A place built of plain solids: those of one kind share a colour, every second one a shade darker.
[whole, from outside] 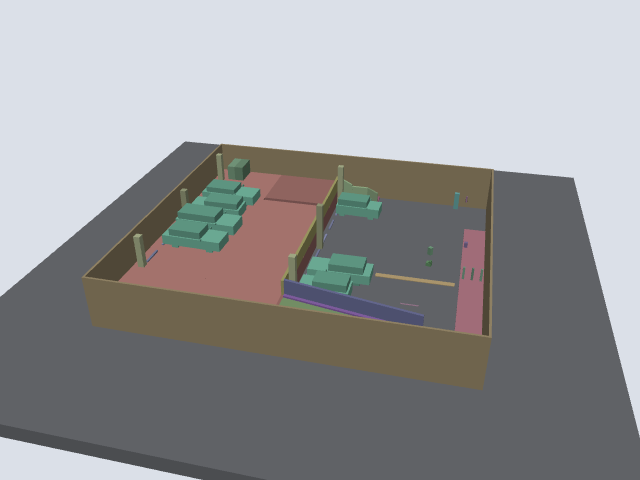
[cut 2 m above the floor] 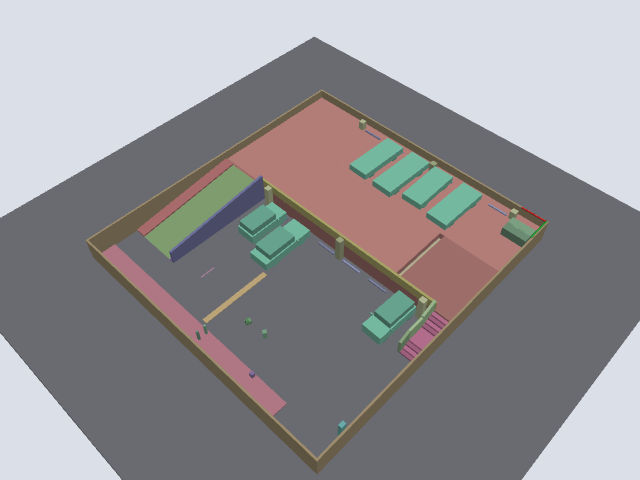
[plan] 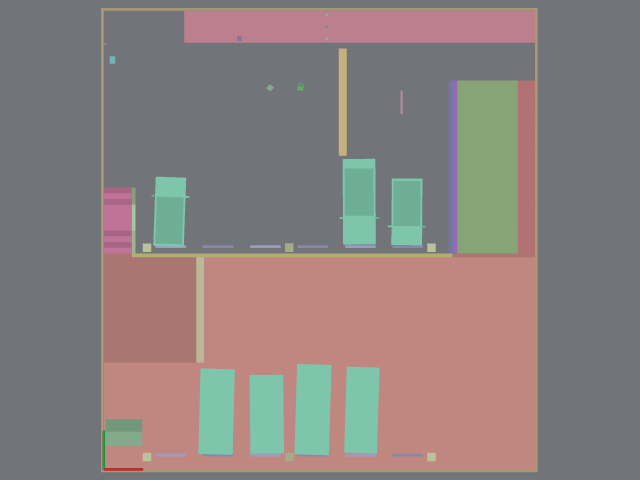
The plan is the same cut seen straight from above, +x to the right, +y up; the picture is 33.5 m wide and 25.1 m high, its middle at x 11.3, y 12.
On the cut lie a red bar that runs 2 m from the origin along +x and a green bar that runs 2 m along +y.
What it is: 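A basement split-level car park deck of the 2000s; 22.5 x 24.0 m, two half-decks side by side, the upper one 1.27 m above the lower, 2.41 m to the soffit over the upper one; a stair core of 9 risers of 0.141 m and treads of 0.30 m with a mid landing; a car ramp of 1 in 7.1; drive aisles of 6.21 and 6.10 m, bays of 2.48 x 4.8 m, a walkway of 1.67 m with a kerb of about 0.12 m, a stair door of 0.92 x 2.1 m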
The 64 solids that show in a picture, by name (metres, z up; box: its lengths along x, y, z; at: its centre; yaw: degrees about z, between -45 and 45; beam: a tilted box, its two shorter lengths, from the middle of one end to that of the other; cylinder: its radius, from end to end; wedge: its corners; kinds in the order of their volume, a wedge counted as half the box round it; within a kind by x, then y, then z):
{
 "upper_deck_1": {"box": [4.83, 5.52, 1.32], "at": [2.42, 8.35, 0.61]},
 "upper_deck_2": {"box": [22.54, 5.6, 1.32], "at": [11.27, 2.8, 0.61]},
 "upper_deck_3": {"box": [22.54, 0.2, 1.32], "at": [11.27, 11.2, 0.61]},
 "upper_deck_4": {"box": [17.31, 5.52, 1.32], "at": [13.88, 8.35, 0.61]},
 "wall_1": {"box": [0.15, 24.28, 3.76], "at": [-0.07, 11.99, 1.83]},
 "wall_2": {"box": [22.84, 0.15, 3.76], "at": [11.27, -0.07, 1.83]},
 "wall_3": {"box": [22.84, 0.15, 3.76], "at": [11.27, 24.05, 1.83]},
 "wall_4": {"box": [0.15, 24.28, 3.76], "at": [22.61, 11.99, 1.83]},
 "car_1": {"box": [1.4, 2.45, 0.54], "at": [3.43, 13.02, 1.24], "yaw": -2.0},
 "car_2": {"box": [1.6, 3.62, 0.79], "at": [3.44, 13.47, 0.57], "yaw": -2.0},
 "car_3": {"box": [1.59, 2.46, 0.44], "at": [5.88, 2.4, 2.39], "yaw": -1.5},
 "car_4": {"box": [1.79, 4.48, 0.72], "at": [5.89, 3.02, 1.81], "yaw": -1.5},
 "car_5": {"box": [1.56, 2.71, 0.5], "at": [8.51, 3.42, 2.45], "yaw": 0.6},
 "car_6": {"box": [1.76, 4.11, 0.75], "at": [8.52, 2.89, 1.82], "yaw": 0.6},
 "car_7": {"box": [1.6, 3.05, 0.54], "at": [10.91, 2.47, 2.48], "yaw": -1.7},
 "car_8": {"box": [1.8, 4.72, 0.76], "at": [10.93, 3.13, 1.83], "yaw": -1.7},
 "car_9": {"box": [1.71, 4.48, 0.71], "at": [13.35, 14.0, 0.54], "yaw": 0.3},
 "car_10": {"box": [1.51, 2.47, 0.55], "at": [13.35, 14.51, 1.17], "yaw": 0.3},
 "car_11": {"box": [1.52, 2.43, 0.53], "at": [13.47, 2.62, 2.45], "yaw": -1.8},
 "car_12": {"box": [1.72, 4.51, 0.73], "at": [13.49, 3.1, 1.82], "yaw": -1.8},
 "car_13": {"box": [1.61, 3.49, 0.76], "at": [15.84, 13.47, 0.56], "yaw": -0.4},
 "car_14": {"box": [1.41, 2.35, 0.54], "at": [15.85, 13.91, 1.21], "yaw": -0.4},
 "car_ramp_1": {"wedge": [[18.23, 11.3, -0.05], [18.23, 11.3, 1.27], [18.23, 20.34, -0.05], [18.23, 20.34, 0.0], [22.54, 11.3, -0.05], [22.54, 11.3, 1.27], [22.54, 20.34, -0.05], [22.54, 20.34, 0.0]]},
 "stair_step_1": {"box": [1.45, 0.35, 1.18], "at": [0.72, 11.42, 0.54]},
 "stair_step_2": {"box": [1.45, 0.65, 1.04], "at": [0.72, 11.57, 0.47]},
 "stair_step_3": {"box": [1.45, 0.95, 0.9], "at": [0.72, 11.72, 0.4]},
 "stair_step_4": {"box": [1.45, 1.25, 0.76], "at": [0.72, 11.87, 0.33]},
 "stair_step_5": {"box": [1.45, 2.6, 0.61], "at": [0.72, 12.55, 0.26]},
 "stair_step_6": {"box": [1.45, 2.9, 0.47], "at": [0.72, 12.7, 0.19]},
 "stair_step_7": {"box": [1.45, 3.19, 0.33], "at": [0.72, 12.85, 0.12]},
 "stair_step_8": {"box": [1.45, 3.49, 0.19], "at": [0.72, 13.0, 0.05]},
 "ramp_footway_1": {"wedge": [[21.64, 11.3, -0.05], [21.64, 11.3, 1.39], [21.64, 20.34, -0.05], [21.64, 20.34, 0.12], [22.54, 11.3, -0.05], [22.54, 11.3, 1.39], [22.54, 20.34, -0.05], [22.54, 20.34, 0.12]]},
 "walkway_1": {"box": [18.34, 1.67, 0.16], "at": [13.37, 23.14, 0.03]},
 "split_parapet_1": {"box": [16.78, 0.2, 1.16], "at": [9.84, 11.2, 1.8]},
 "bike_hold_1": {"box": [1.92, 0.76, 1.29], "at": [1.05, 1.6, 1.87]},
 "bike_hold_2": {"box": [1.92, 0.76, 1.29], "at": [1.05, 2.25, 1.87]},
 "column_1": {"box": [0.45, 0.45, 2.46], "at": [2.25, 0.65, 2.45]},
 "column_2": {"box": [0.45, 0.45, 3.73], "at": [2.25, 11.6, 1.82]},
 "column_3": {"box": [0.45, 0.45, 2.46], "at": [9.69, 0.65, 2.45]},
 "column_4": {"box": [0.45, 0.45, 3.73], "at": [9.69, 11.6, 1.82]},
 "column_5": {"box": [0.45, 0.45, 2.46], "at": [17.13, 0.65, 2.45]},
 "column_6": {"box": [0.45, 0.45, 3.73], "at": [17.13, 11.6, 1.82]},
 "ramp_guard_1": {"wedge": [[18.03, 11.3, -0.05], [18.03, 11.3, 2.44], [18.03, 20.34, -0.05], [18.03, 20.34, 1.17], [18.23, 11.3, -0.05], [18.23, 11.3, 2.44], [18.23, 20.34, -0.05], [18.23, 20.34, 1.17]]},
 "drain_bed_1": {"box": [0.42, 5.52, 0.77], "at": [5.03, 8.35, 0.34]},
 "ramp_kerb_1": {"wedge": [[18.23, 11.3, -0.05], [18.23, 11.3, 1.39], [18.23, 20.34, -0.05], [18.23, 20.34, 0.12], [18.48, 11.3, -0.05], [18.48, 11.3, 1.39], [18.48, 20.34, -0.05], [18.48, 20.34, 0.12]]},
 "stair_guard_1": {"wedge": [[1.45, 11.3, -0.05], [1.45, 11.3, 2.32], [1.45, 12.5, -0.05], [1.45, 12.5, 1.76], [1.65, 11.3, -0.05], [1.65, 11.3, 2.32], [1.65, 12.5, -0.05], [1.65, 12.5, 1.76]]},
 "stair_guard_2": {"wedge": [[1.45, 13.85, -0.05], [1.45, 13.85, 1.61], [1.45, 14.74, -0.05], [1.45, 14.74, 1.19], [1.65, 13.85, -0.05], [1.65, 13.85, 1.61], [1.65, 14.74, -0.05], [1.65, 14.74, 1.19]]},
 "stair_guard_3": {"box": [0.2, 1.35, 1.66], "at": [1.55, 13.17, 0.78]},
 "wheelstop_1": {"box": [1.6, 0.15, 0.15], "at": [3.49, 0.75, 1.3]},
 "wheelstop_2": {"box": [1.6, 0.15, 0.15], "at": [3.49, 11.65, 0.03]},
 "wheelstop_3": {"box": [1.6, 0.15, 0.15], "at": [5.97, 0.75, 1.3]},
 "wheelstop_4": {"box": [1.6, 0.15, 0.15], "at": [5.97, 11.65, 0.03]},
 "wheelstop_5": {"box": [1.6, 0.15, 0.15], "at": [8.45, 0.75, 1.3]},
 "wheelstop_6": {"box": [1.6, 0.15, 0.15], "at": [8.45, 11.65, 0.03]},
 "wheelstop_7": {"box": [1.6, 0.15, 0.15], "at": [10.93, 0.75, 1.3]},
 "wheelstop_8": {"box": [1.6, 0.15, 0.15], "at": [10.93, 11.65, 0.03]},
 "wheelstop_9": {"box": [1.6, 0.15, 0.15], "at": [13.41, 0.75, 1.3]},
 "wheelstop_10": {"box": [1.6, 0.15, 0.15], "at": [13.41, 11.65, 0.03]},
 "wheelstop_11": {"box": [1.6, 0.15, 0.15], "at": [15.89, 0.75, 1.3]},
 "wheelstop_12": {"box": [1.6, 0.15, 0.15], "at": [15.89, 11.65, 0.03]},
 "hump_1": {"box": [0.42, 5.61, 0.1], "at": [12.49, 19.2, 0.0]},
 "pay_station_1": {"box": [0.3, 0.4, 1.5], "at": [0.45, 21.41, 0.7]},
 "wet_floor_sign_1": {"box": [0.29, 0.29, 0.67], "at": [8.69, 19.95, 0.28], "yaw": -35.5},
 "cable_cover_1": {"box": [0.11, 1.24, 0.08], "at": [15.57, 19.2, -0.02]}
}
